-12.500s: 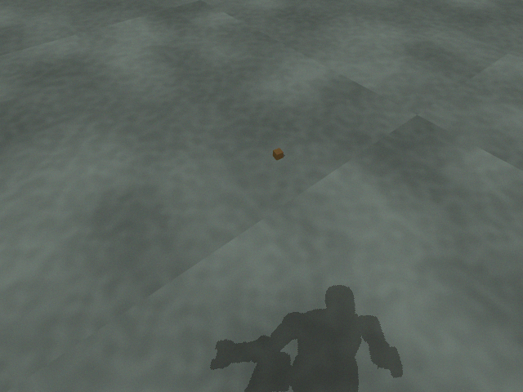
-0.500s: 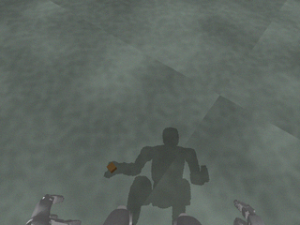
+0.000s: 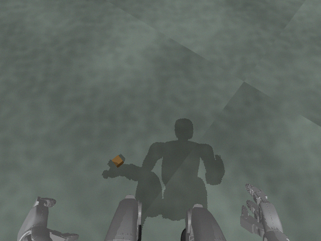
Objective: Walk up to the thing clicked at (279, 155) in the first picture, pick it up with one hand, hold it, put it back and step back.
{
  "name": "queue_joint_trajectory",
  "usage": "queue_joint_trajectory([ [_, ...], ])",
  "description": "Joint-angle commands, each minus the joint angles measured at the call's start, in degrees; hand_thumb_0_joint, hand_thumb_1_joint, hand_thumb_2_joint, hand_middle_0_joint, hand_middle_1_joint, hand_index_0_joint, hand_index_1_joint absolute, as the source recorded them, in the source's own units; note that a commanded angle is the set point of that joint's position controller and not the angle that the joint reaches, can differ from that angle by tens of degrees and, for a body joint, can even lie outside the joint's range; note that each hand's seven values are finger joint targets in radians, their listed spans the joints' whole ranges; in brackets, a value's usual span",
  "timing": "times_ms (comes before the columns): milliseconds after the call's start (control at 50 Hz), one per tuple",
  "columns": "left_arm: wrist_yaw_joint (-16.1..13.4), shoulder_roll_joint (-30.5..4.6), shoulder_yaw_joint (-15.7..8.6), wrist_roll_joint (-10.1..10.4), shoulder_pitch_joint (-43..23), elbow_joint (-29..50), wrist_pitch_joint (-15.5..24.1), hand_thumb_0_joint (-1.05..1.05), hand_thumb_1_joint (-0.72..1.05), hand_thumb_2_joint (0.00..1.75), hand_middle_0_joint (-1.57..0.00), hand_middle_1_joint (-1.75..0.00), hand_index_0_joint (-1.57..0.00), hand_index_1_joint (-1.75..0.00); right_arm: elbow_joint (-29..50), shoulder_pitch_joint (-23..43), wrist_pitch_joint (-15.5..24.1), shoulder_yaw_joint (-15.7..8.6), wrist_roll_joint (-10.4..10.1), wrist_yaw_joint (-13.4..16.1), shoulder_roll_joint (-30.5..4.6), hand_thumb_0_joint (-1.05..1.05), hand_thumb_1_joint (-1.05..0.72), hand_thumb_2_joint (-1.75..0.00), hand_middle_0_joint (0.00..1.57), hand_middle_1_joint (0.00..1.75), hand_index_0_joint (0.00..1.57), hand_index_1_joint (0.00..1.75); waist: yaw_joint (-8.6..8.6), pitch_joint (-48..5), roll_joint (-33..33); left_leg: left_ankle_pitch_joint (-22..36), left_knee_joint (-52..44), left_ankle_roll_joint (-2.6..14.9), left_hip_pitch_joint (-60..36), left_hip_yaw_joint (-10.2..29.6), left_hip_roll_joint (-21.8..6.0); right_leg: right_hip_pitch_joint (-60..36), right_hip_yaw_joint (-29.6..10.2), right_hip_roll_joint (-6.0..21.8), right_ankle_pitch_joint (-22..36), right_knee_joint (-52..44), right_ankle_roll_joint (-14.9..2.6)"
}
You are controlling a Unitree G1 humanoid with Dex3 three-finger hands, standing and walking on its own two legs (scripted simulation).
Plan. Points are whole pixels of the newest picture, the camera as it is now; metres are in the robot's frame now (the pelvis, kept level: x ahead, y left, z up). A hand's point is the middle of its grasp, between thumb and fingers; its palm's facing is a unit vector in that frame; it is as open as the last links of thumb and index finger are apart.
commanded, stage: rise first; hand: left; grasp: from above
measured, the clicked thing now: (117, 161) +0.44 +0.25 -0.63
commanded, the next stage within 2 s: approach in 1.80 s
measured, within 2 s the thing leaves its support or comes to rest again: neither
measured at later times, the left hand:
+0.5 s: hand (82, 188) +0.26 +0.31 -0.35, palm faces -0.21 -0.27 -0.94, open 13.1 cm
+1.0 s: hand (95, 175) +0.33 +0.30 -0.46, palm faces -0.28 -0.30 -0.91, open 10.9 cm
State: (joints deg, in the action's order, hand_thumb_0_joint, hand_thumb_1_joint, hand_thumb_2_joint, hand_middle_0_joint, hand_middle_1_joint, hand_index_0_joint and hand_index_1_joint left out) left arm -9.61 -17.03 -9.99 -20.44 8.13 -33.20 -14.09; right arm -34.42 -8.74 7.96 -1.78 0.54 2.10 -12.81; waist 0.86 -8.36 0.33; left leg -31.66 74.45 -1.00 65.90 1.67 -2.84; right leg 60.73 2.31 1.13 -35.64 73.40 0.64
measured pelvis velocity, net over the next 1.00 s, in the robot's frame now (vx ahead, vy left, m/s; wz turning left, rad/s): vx -0.09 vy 0.01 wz -0.13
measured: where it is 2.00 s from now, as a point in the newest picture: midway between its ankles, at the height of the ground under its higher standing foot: outside the picture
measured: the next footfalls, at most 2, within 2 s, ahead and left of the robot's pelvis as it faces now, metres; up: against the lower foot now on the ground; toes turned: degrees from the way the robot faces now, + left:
none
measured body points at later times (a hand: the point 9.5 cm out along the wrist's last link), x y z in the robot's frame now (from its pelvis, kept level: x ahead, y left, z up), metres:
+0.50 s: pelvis -0.08 -0.01 -0.20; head +0.12 +0.01 +0.21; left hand +0.27 +0.32 -0.30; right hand +0.07 -0.27 -0.33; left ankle +0.03 +0.13 -0.62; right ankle -0.01 -0.13 -0.62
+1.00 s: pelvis -0.09 +0.01 -0.30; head +0.12 +0.04 +0.10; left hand +0.34 +0.31 -0.40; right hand -0.05 -0.26 -0.42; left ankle +0.03 +0.13 -0.62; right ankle -0.01 -0.13 -0.62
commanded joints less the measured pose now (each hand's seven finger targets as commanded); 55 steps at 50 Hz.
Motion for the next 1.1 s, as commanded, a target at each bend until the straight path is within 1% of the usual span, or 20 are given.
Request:
queue_joint_trajectory([
  [0,-3.5,-12.3,-3.0,-4.2,-5.7,4.4,1.1,0.00,-0.42,0.94,-0.07,-0.98,-0.06,-0.98,5.5,-0.3,2.2,-3.3,-0.5,0.9,-9.1,0.00,-0.77,-0.87,0.20,0.30,0.20,0.30,0.44,-17.3,3.5,17.8,-3.9,1.61,-11.8,-0.4,1.5,0.2,0.0,-2.1,18.0,-3.9,-2.11],
  [20,-4.5,-14.3,-4.1,-5.4,-8.4,2.2,1.4,0.00,-0.43,0.95,-0.05,-0.99,-0.05,-0.99,5.0,0.2,2.2,-3.3,-0.4,1.1,-9.4,0.00,-0.77,-0.86,0.20,0.30,0.20,0.30,0.44,-16.3,3.0,15.7,-2.1,1.66,-8.3,-0.6,1.6,2.2,0.0,-2.0,16.6,-2.5,-1.99],
  [120,-10.7,-14.4,-2.9,-12.5,-17.9,-7.1,3.2,0.00,-0.43,0.94,-0.11,-0.92,-0.10,-0.94,1.8,0.9,2.4,-2.9,0.2,0.8,-10.0,0.00,-0.81,-0.87,0.20,0.30,0.20,0.30,0.02,-21.6,3.1,13.8,6.7,1.62,1.0,-1.3,1.8,11.8,-0.6,-2.2,15.6,5.8,-2.04],
  [160,-13.7,-13.3,-1.5,-14.3,-21.3,-8.9,3.2,0.00,-0.45,0.89,-0.20,-0.92,-0.19,-0.93,0.2,1.1,2.5,-2.8,0.6,0.6,-10.4,0.00,-0.91,-0.90,0.20,0.30,0.20,0.30,0.17,-25.4,3.7,14.5,9.9,1.43,2.7,-1.0,1.4,16.0,-0.4,-2.6,15.8,9.4,-2.18],
  [240,-18.7,-14.4,0.0,-17.1,-29.9,-13.7,2.7,0.00,-0.41,0.90,-0.22,-0.86,-0.20,-0.88,-3.4,0.8,2.7,-2.7,1.5,0.3,-11.2,0.00,-0.88,-0.89,0.20,0.30,0.20,0.30,0.65,-32.4,5.4,16.8,16.3,0.87,4.4,-0.4,0.8,22.5,0.7,-2.9,17.2,15.5,-2.23],
  [300,-22.5,-18.0,-0.8,-20.0,-37.7,-17.3,1.1,0.00,-0.42,0.91,-0.24,-0.83,-0.22,-0.86,-5.5,0.7,2.7,-2.5,2.5,0.1,-11.8,0.00,-0.88,-0.89,0.20,0.30,0.20,0.30,0.58,-36.2,6.7,15.6,20.5,0.49,7.0,-0.2,0.1,26.5,1.6,-3.0,16.5,19.3,-2.31],
  [360,-26.4,-20.3,-2.2,-22.1,-46.1,-23.3,-1.1,0.00,-0.36,0.87,-0.29,-0.83,-0.27,-0.84,-6.5,2.1,2.8,-1.6,3.8,-0.6,-11.2,0.00,-0.90,-0.90,0.20,0.30,0.20,0.30,0.43,-37.6,5.0,9.6,24.6,0.75,13.3,-0.7,-0.2,29.5,1.8,-3.0,13.1,21.5,-2.27],
  [400,-28.1,-24.7,-5.0,-23.0,-50.0,-25.5,-2.5,0.00,-0.29,0.82,-0.36,-0.75,-0.34,-0.77,-7.5,2.8,3.0,-1.2,4.7,-1.3,-11.2,0.00,-0.89,-0.90,0.20,0.30,0.20,0.30,-0.62,-39.9,5.8,7.7,26.7,1.02,16.3,-1.2,-0.2,30.3,1.5,-2.8,10.9,22.4,-2.22],
  [440,-28.5,-26.4,-5.8,-23.4,-52.4,-28.4,-3.9,0.00,-0.26,0.80,-0.39,-0.70,-0.37,-0.73,-8.0,4.1,3.3,-1.0,5.4,-2.4,-10.6,0.00,-0.89,-0.89,0.20,0.30,0.20,0.30,-0.72,-40.2,5.6,5.5,28.8,1.34,19.1,-1.6,-0.3,31.8,1.2,-2.8,7.7,23.1,-2.16],
  [480,-28.1,-25.4,-4.4,-24.1,-54.3,-32.8,-4.5,0.00,-0.20,0.75,-0.45,-0.65,-0.42,-0.68,-9.0,4.8,3.7,-0.9,6.0,-3.6,-10.0,0.00,-0.89,-0.90,0.20,0.30,0.20,0.30,-0.14,-38.3,5.4,2.8,30.7,1.55,23.1,-1.8,-0.2,34.3,1.2,-3.2,3.7,24.3,-2.14],
  [520,-27.4,-27.1,-4.4,-24.5,-57.0,-34.8,-4.3,0.00,-0.15,0.71,-0.50,-0.60,-0.47,-0.63,-9.8,4.9,4.0,-0.8,6.6,-4.8,-9.4,0.00,-0.89,-0.90,0.20,0.30,0.20,0.30,-0.01,-37.0,5.8,0.5,32.9,1.68,25.5,-1.9,-0.1,36.5,1.0,-3.5,-0.4,25.2,-2.12],
  [580,-25.8,-28.7,-3.3,-25.7,-60.1,-38.2,-3.2,0.00,-0.06,0.63,-0.55,-0.57,-0.53,-0.59,-11.0,3.9,4.4,-1.0,7.1,-6.5,-9.8,0.00,-0.89,-0.90,0.20,0.30,0.20,0.30,2.37,-34.3,4.7,-3.7,36.3,2.22,31.4,-1.6,0.5,38.7,0.7,-4.2,-6.3,27.1,-1.98],
  [680,-23.3,-29.8,-1.7,-26.4,-66.8,-42.0,-0.1,0.00,0.01,0.56,-0.58,-0.57,-0.59,-0.56,-12.7,-0.1,5.8,-0.7,6.9,-8.2,-11.2,0.00,-0.89,-0.90,0.20,0.30,0.20,0.30,6.04,-30.7,5.8,-8.1,39.5,2.32,35.2,0.0,0.7,44.4,2.3,-4.7,-9.2,32.0,-2.26],
  [720,-22.2,-29.2,-0.6,-25.9,-69.3,-42.4,1.4,0.00,0.01,0.57,-0.58,-0.58,-0.58,-0.57,-13.3,-1.3,6.5,-0.5,6.6,-8.8,-11.6,0.00,-0.89,-0.90,0.20,0.30,0.20,0.30,7.15,-30.3,6.7,-9.0,40.2,2.16,34.8,0.7,0.6,46.9,3.0,-4.7,-8.7,34.0,-2.47],
  [760,-21.6,-31.3,-1.5,-25.8,-72.9,-40.9,2.9,0.00,-0.04,0.60,-0.55,-0.57,-0.55,-0.58,-13.5,-2.7,7.1,-0.5,6.6,-9.3,-12.4,0.00,-0.89,-0.90,0.20,0.30,0.20,0.30,7.51,-31.1,9.3,-8.7,40.7,2.04,32.9,1.5,0.2,49.1,3.7,-4.4,-6.8,36.1,-2.60],
  [840,-21.8,-33.6,-3.9,-27.6,-71.0,-42.7,3.7,0.00,-0.06,0.61,-0.54,-0.58,-0.53,-0.59,-13.9,-4.1,7.4,-0.1,6.3,-10.0,-13.6,0.00,-0.89,-0.90,0.20,0.30,0.20,0.30,5.22,-31.7,15.3,-8.0,39.9,1.16,30.1,2.0,0.0,52.7,5.3,-4.0,-3.8,40.3,-3.31],
  [880,-22.2,-33.1,-4.1,-28.6,-73.4,-41.3,2.9,0.00,-0.05,0.60,-0.55,-0.56,-0.54,-0.57,-14.0,-5.0,7.3,-0.1,6.2,-10.4,-14.5,0.00,-0.89,-0.90,0.20,0.30,0.20,0.30,5.61,-33.4,19.3,-6.4,39.2,0.50,27.6,2.7,-0.3,54.7,6.1,-3.6,-1.1,42.9,-3.56],
  [940,-23.5,-31.6,-4.7,-29.1,-74.0,-43.6,1.1,0.00,-0.09,0.62,-0.51,-0.60,-0.50,-0.61,-14.4,-6.3,7.1,-0.4,6.0,-11.1,-15.3,0.00,-0.89,-0.90,0.20,0.30,0.20,0.30,6.62,-32.5,19.6,-3.9,40.3,0.34,28.1,2.7,-0.4,57.0,6.4,-3.7,1.4,44.2,-3.53],
  [1020,-24.8,-29.3,-5.3,-27.3,-74.3,-48.5,0.0,0.00,-0.08,0.60,-0.51,-0.60,-0.51,-0.61,-15.7,-8.4,8.0,0.1,6.7,-12.3,-15.0,0.00,-0.89,-0.90,0.20,0.30,0.20,0.30,8.80,-29.5,13.8,-0.8,44.0,1.27,33.4,1.9,-0.4,55.9,6.0,-3.9,3.8,43.5,-2.70],
  [1080,-25.1,-32.5,-7.2,-26.9,-76.1,-49.8,-0.2,0.00,-0.04,0.57,-0.53,-0.60,-0.53,-0.60,-15.8,-9.5,8.8,0.6,7.4,-13.3,-15.4,0.00,-0.90,-0.90,0.20,0.30,0.20,0.30,9.12,-29.5,11.8,1.5,46.2,1.68,35.3,1.6,-0.4,53.3,5.8,-4.0,5.6,43.7,-2.25],
])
